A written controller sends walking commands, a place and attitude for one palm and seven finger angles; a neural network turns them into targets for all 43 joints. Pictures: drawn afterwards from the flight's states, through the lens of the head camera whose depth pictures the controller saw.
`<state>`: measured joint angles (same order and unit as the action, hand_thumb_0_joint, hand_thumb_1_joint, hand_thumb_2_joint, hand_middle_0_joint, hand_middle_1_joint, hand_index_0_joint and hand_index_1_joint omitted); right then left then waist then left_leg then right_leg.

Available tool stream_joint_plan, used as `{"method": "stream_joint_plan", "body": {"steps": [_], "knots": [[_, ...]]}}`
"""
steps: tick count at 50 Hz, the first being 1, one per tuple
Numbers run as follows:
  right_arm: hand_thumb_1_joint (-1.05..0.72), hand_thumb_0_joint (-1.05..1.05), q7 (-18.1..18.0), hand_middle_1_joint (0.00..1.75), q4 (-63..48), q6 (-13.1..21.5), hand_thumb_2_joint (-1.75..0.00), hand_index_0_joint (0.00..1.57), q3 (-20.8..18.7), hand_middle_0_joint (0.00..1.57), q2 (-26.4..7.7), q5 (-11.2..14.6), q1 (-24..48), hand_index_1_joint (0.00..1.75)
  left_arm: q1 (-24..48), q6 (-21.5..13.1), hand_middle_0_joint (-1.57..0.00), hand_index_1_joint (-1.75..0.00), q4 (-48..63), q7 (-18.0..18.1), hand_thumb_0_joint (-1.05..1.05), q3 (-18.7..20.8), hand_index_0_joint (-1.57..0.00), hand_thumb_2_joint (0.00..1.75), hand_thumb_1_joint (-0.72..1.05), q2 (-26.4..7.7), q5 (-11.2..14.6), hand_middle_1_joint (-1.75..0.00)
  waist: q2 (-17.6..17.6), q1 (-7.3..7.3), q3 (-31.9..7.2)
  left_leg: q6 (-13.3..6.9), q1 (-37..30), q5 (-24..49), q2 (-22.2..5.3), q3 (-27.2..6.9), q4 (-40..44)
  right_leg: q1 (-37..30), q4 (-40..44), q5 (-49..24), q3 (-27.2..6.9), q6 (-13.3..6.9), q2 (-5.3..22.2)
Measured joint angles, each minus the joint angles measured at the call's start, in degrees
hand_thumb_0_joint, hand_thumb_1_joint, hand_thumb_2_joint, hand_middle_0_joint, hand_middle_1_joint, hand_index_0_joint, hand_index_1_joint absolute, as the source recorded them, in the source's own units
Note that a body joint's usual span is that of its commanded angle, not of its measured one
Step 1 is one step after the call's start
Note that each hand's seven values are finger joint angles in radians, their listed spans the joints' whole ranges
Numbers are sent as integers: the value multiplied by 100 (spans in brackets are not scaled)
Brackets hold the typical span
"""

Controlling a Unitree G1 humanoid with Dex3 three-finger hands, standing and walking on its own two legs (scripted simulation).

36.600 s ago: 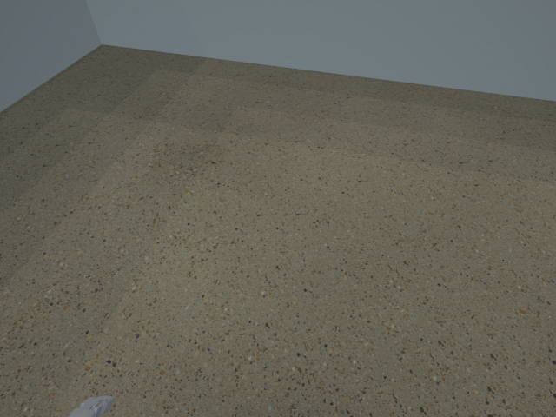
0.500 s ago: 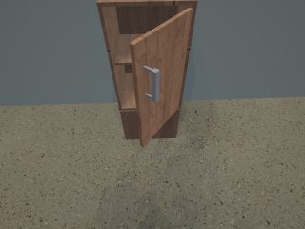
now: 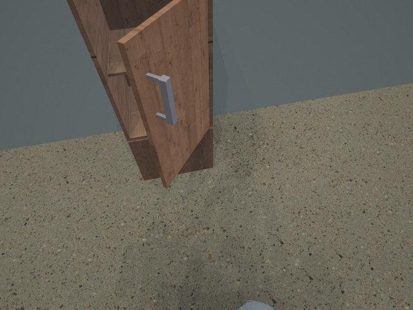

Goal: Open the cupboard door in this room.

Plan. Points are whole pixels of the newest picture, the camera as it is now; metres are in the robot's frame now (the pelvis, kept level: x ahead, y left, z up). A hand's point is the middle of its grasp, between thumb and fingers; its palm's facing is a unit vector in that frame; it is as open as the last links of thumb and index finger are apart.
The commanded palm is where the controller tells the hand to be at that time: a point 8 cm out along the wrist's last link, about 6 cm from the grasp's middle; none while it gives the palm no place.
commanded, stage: walk to a spot facing it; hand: left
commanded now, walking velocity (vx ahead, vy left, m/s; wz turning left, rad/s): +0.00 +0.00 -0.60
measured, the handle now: (162, 99) +0.59 +0.16 +0.04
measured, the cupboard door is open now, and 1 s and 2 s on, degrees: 51 51 51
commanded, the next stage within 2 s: none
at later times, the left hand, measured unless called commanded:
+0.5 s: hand out of the picture +0.12 +0.18 -0.18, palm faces -0.22 -0.95 -0.22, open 7.4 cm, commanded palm none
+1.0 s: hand (183, 276) +0.21 +0.08 -0.15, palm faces -0.57 -0.78 -0.27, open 7.4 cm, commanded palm none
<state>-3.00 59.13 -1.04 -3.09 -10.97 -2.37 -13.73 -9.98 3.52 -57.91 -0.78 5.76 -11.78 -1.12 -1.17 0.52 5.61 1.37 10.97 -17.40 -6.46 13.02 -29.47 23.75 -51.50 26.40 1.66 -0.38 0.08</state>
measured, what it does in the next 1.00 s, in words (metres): steps on the spot, turning right: right foot, then left foot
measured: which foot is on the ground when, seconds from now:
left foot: down 0.00-0.08, up 0.10-0.48, down 0.50-0.82, up 0.84-1.00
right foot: up 0.00-0.06, down 0.08-0.48, up 0.50-0.80, down 0.82-1.00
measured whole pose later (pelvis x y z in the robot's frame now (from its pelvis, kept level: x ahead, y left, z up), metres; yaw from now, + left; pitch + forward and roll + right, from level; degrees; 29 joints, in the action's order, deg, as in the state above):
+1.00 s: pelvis +0.01 -0.04 +0.00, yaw -38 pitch +1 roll +1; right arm -0.3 52.8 -3.3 -3.6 -14.6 -1.1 -11.7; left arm -11.3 1.0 -51.8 -0.2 3.7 -13.2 -1.0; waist -0.1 -0.1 5.3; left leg 4.8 27.7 -23.7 -4.7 2.6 -61.2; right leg 15.7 -29.6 14.8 -3.1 -2.0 -1.5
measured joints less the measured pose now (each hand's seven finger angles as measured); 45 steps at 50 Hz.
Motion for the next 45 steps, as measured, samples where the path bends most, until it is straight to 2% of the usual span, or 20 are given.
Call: {"method": "stream_joint_plan", "body": {"steps": [2,4,5,7,9,11,15,20,23,24,25,27,30,32,35,38,40,41,43,45], "knots": [[-91,1,30,30,-36,-37,-90,20,-12,20,-62,-8,30,30,29,-49,-20,-30,130,-26,0,-3,-20,90,91,-16,1,-29,-98,26,13,97,0,-101,-145,87,-155,-194,474,-134,103,16,98],[-91,1,67,30,-109,-75,-90,20,-24,20,-91,27,38,30,-4,-128,-20,-30,258,-45,0,-14,-20,90,91,-93,-9,-29,-91,45,-29,202,129,-328,-271,169,-560,-527,1339,-858,89,-42,168],[-91,1,88,30,-145,-113,-90,20,-36,20,-108,63,91,30,-1,-189,-20,-30,286,-17,0,-2,-20,90,91,-122,-29,-29,-73,76,-45,224,347,-704,-276,45,-1053,-506,1393,-741,34,-95,127],[-91,1,110,30,-225,-221,-90,20,-65,20,-195,116,308,30,39,-240,-20,-30,296,56,0,-32,-20,90,91,-79,-9,-29,-153,92,74,200,828,-1312,-103,-548,-2282,-420,1238,-639,-39,-192,-20],[-91,1,124,30,-319,-250,-90,20,-79,20,-230,142,528,30,-12,-239,-20,-30,323,115,0,-53,-20,90,91,-49,-10,-29,-110,112,135,198,1219,-1310,110,-858,-3124,-456,1427,-785,-183,-236,-108],[-91,1,135,30,-451,-225,-90,20,-71,20,-218,158,734,30,-94,-227,-20,-30,324,161,0,-67,-20,90,90,-42,-13,-29,8,132,163,228,1453,-1123,253,-999,-3398,-523,1718,-1012,-379,-251,-174],[-91,1,139,30,-705,-170,-90,20,-55,20,-172,189,998,30,-269,-182,-20,-30,296,163,0,-110,-20,90,90,-14,-25,-29,171,152,75,261,1525,-836,393,-1167,-2906,-652,2172,-1305,-726,-257,-290],[-91,1,123,30,-875,-129,-90,19,-29,20,-112,231,1152,30,-347,-128,-20,-30,347,116,0,-115,-20,90,90,-13,-52,-30,286,222,-9,218,1245,-753,530,-1314,-1893,-682,2331,-1429,-1065,-187,-437],[-91,1,107,30,-926,-59,-90,20,13,20,-75,257,1108,30,-337,-91,-20,-30,390,107,0,-92,-20,90,90,-68,-34,-30,365,223,-64,169,825,-352,603,-1343,-822,-584,2206,-1390,-1235,-97,-535],[-91,1,99,30,-959,-12,-90,20,39,20,-99,250,1036,30,-360,-73,-20,-30,417,103,0,-90,-21,90,90,-74,-10,-30,308,195,-134,104,613,-187,541,-1388,-295,-497,2084,-1332,-1247,-59,-629],[-91,1,81,30,-976,43,-90,20,43,20,-124,219,962,30,-334,-51,-20,-30,428,84,0,-90,-20,90,90,-86,22,-30,237,147,-174,-41,558,-19,466,-1455,-65,-328,1757,-926,-1162,-15,-693],[-91,1,48,30,-942,53,-90,20,88,20,-58,147,840,30,-180,-2,-20,-30,442,38,0,-62,-20,90,90,-212,25,-29,359,152,-69,-98,564,51,454,-1351,-222,50,642,-76,-898,128,-579],[-91,1,34,30,-888,40,-90,20,168,20,15,60,553,30,-34,-11,-20,-30,535,-37,0,22,-20,90,90,-369,-21,-29,412,166,1,-29,395,124,293,-1209,-44,527,-814,42,-522,301,-399],[-91,1,27,30,-844,20,-90,20,183,20,14,41,388,30,29,-12,-20,-30,605,-74,0,45,-20,90,91,-415,-14,-29,364,162,27,11,303,168,170,-1107,78,632,-1111,-33,-338,371,-231],[-91,1,42,30,-773,0,-90,20,157,20,-34,27,203,30,77,1,-20,-30,658,-117,0,23,-20,90,91,-424,-2,-29,242,119,49,70,206,127,-5,-895,106,438,-552,-98,-121,397,-11],[-91,1,82,30,-731,-12,-90,20,111,20,-120,29,67,30,108,0,-19,-30,650,-151,0,-28,-20,90,91,-405,9,-29,123,21,60,157,169,-37,-155,-634,-70,44,359,-149,69,318,84],[-90,1,110,30,-713,-28,-90,20,76,20,-199,51,-39,30,121,-34,-19,-30,656,-168,0,-67,-20,90,91,-392,16,-29,44,-44,49,247,216,-228,-257,-491,-358,-363,1199,-586,183,215,76],[-90,1,129,30,-722,-46,-90,20,57,20,-226,83,-124,30,89,-88,-19,-30,695,-172,0,-96,-20,90,91,-427,6,-29,94,-68,-11,275,332,-362,-250,-411,-645,-590,1692,-1029,141,96,128],[-91,1,127,30,-627,-158,-90,20,6,20,-361,137,-29,30,145,-194,-19,-30,659,-79,0,-124,-20,90,91,-333,-5,-29,-52,-67,61,281,759,-1152,-197,-729,-1809,-462,1486,-862,27,-70,1],[-91,1,132,30,-577,-248,-90,20,-32,20,-428,161,62,30,132,-212,-20,-30,676,-18,0,-174,-20,90,91,-245,9,-29,-105,-94,121,274,1181,-1334,-15,-995,-2811,-496,1511,-809,-77,-133,-68]]}}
